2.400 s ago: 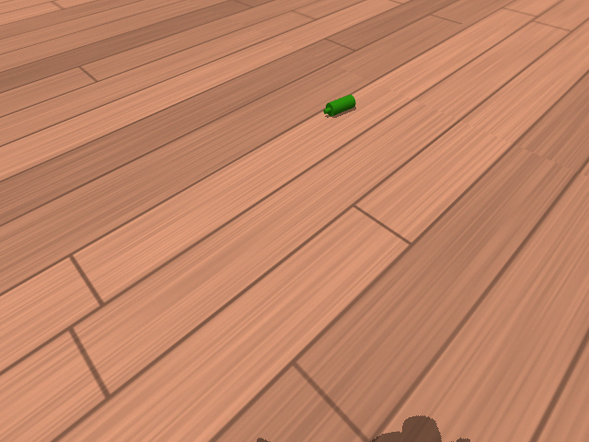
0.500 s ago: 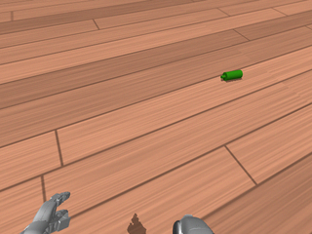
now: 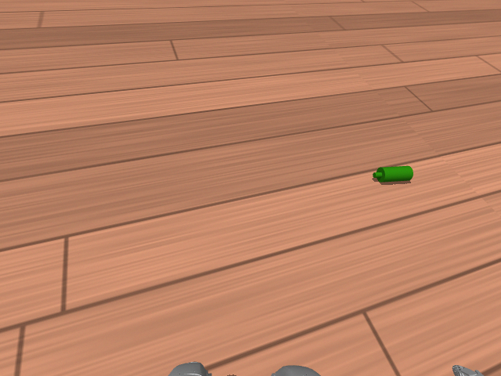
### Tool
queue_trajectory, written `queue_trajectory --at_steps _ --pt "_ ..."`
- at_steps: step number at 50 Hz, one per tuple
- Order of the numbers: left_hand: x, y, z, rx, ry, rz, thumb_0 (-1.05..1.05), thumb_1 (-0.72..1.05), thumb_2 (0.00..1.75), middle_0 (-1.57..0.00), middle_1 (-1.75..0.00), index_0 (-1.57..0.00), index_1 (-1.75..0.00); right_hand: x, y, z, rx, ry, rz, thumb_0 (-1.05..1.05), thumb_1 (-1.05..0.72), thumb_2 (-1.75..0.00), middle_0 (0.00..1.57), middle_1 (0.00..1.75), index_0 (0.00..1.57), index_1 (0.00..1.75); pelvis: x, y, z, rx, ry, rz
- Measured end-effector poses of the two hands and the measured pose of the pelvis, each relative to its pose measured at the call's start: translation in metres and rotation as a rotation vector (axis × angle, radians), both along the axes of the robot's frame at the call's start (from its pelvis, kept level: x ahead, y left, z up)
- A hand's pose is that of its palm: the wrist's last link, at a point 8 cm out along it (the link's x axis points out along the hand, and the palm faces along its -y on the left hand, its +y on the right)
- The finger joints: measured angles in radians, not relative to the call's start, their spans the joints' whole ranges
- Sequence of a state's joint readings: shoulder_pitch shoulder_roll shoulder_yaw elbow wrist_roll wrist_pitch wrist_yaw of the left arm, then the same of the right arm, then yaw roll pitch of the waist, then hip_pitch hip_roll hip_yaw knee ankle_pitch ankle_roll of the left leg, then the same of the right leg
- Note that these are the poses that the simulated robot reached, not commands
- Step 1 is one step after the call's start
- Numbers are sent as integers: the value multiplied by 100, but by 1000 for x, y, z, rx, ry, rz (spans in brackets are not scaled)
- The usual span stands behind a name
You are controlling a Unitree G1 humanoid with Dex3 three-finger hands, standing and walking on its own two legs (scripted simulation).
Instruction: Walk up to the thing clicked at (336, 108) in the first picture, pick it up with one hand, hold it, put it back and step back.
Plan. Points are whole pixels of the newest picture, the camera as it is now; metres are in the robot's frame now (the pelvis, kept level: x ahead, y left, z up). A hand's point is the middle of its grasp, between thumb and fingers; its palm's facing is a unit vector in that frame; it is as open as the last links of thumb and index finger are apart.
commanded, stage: walk up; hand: left
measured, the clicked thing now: (391, 174) +1.21 -0.82 -0.71
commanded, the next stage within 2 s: none
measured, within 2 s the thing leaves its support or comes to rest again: neither
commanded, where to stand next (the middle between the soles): +0.91 -1.09 m, yaw +10 degrees
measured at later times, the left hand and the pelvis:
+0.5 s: hand (209, 289) +0.28 +0.10 -0.11, palm faces +0.05 -0.94 -0.34, open 7.4 cm; pelvis +0.19 -0.18 +0.01, yaw +3 degrees
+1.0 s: hand (274, 233) +0.43 -0.04 -0.14, palm faces -0.01 -0.95 -0.30, open 7.4 cm; pelvis +0.35 -0.33 +0.00, yaw +2 degrees
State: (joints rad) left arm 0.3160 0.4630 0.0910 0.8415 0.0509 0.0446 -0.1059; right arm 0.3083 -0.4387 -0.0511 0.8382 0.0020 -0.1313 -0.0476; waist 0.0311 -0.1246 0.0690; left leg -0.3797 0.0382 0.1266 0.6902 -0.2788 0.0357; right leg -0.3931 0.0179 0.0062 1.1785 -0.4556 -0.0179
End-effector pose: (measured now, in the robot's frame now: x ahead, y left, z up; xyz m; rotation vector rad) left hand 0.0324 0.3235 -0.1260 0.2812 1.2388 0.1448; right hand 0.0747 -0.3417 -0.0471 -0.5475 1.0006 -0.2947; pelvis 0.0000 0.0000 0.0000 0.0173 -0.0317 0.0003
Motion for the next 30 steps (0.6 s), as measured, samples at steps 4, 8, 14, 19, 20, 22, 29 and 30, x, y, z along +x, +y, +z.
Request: queue_trajectory --at_steps 4,8,14,19,20,22,29,30 --pt "67 -27 6 -28 -78 -31 1 91 90 -20 -30 -20 -30 8 -21 5 0 52 -15 0 -90 -90 20 30 21 30 31 -23 6 7 -5 2" --pt "133 -57 16 -38 -156 -52 1 91 90 -20 -30 -20 -30 17 -53 2 7 119 -21 0 -90 -90 21 30 21 30 62 -53 7 8 -3 9" --pt "221 -112 31 9 -246 -74 0 91 90 -20 -30 -20 -30 51 -129 -21 11 173 -61 0 -89 -90 21 30 21 30 118 -117 -6 9 14 24" --pt "245 -155 45 51 -281 -42 0 91 90 -20 -30 -20 -30 108 -173 -37 18 188 -78 1 -90 -90 20 30 21 30 150 -155 -4 -8 4 44" --pt "244 -162 48 51 -270 -31 0 91 90 -20 -30 -20 -30 122 -176 -36 30 177 -66 1 -90 -90 20 30 21 30 157 -160 0 -9 4 45" --pt "241 -173 52 53 -240 -7 0 90 90 -20 -30 -21 -30 150 -179 -32 53 152 -31 1 -90 -90 20 30 20 30 172 -170 7 -12 6 47" --pt "231 -193 40 51 -136 82 0 90 90 -20 -30 -21 -30 230 -187 -22 72 134 65 0 -90 -90 20 30 20 30 227 -200 13 -39 3 64" --pt "232 -195 36 47 -122 93 0 90 90 -20 -30 -21 -30 240 -188 -21 68 131 72 0 -90 -90 20 30 21 30 236 -203 11 -41 1 68"
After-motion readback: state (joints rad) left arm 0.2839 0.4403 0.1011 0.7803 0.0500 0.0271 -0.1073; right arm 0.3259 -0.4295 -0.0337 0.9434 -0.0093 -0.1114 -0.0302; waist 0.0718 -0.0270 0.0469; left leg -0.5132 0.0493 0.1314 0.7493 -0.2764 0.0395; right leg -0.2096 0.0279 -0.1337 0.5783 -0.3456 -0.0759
